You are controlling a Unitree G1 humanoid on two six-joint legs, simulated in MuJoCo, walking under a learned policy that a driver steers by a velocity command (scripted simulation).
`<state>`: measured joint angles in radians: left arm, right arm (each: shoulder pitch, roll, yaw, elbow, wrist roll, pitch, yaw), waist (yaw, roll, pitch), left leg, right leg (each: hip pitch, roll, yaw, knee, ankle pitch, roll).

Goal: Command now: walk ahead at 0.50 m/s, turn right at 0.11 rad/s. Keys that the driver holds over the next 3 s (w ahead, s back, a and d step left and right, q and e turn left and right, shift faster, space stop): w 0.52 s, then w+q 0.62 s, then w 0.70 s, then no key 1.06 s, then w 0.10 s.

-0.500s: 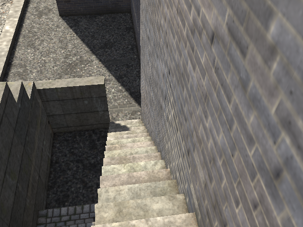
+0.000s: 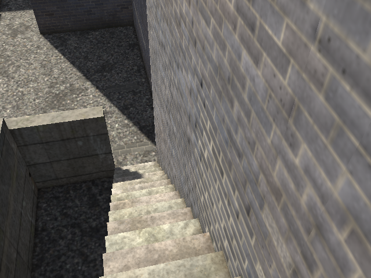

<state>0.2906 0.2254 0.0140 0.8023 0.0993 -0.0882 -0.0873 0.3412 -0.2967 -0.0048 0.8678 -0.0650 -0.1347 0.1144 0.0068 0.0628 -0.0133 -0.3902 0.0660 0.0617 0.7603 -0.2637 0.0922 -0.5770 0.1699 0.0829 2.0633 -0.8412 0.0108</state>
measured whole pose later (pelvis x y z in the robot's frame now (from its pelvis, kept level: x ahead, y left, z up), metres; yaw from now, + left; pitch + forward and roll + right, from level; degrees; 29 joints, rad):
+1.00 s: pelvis +0.53 +0.09 -0.42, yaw +10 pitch +0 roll +2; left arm 0.30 0.22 0.06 0.93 0.01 -0.03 0.07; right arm 0.34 -0.25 -0.07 0.87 -0.04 -0.02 0.01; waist -0.01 0.00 0.06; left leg -0.25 -0.16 -0.08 0.71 -0.43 0.09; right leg -0.83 -0.11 0.01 1.79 -0.48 0.01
